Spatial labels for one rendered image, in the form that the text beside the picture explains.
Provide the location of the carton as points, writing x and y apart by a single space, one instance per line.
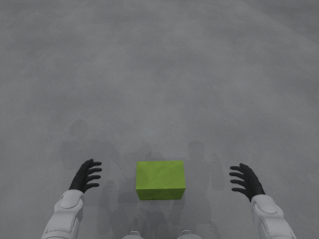
160 180

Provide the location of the robot left forearm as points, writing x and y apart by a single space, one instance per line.
68 213

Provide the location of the robot right shin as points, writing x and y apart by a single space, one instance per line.
184 233

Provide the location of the robot shin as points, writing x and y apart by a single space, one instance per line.
184 233
135 233

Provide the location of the robot left hand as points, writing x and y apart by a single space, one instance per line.
81 179

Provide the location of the robot right forearm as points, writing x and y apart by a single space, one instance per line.
268 218

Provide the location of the robot right hand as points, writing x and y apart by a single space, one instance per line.
251 183

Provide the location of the robot left shin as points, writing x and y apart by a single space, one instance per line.
135 233

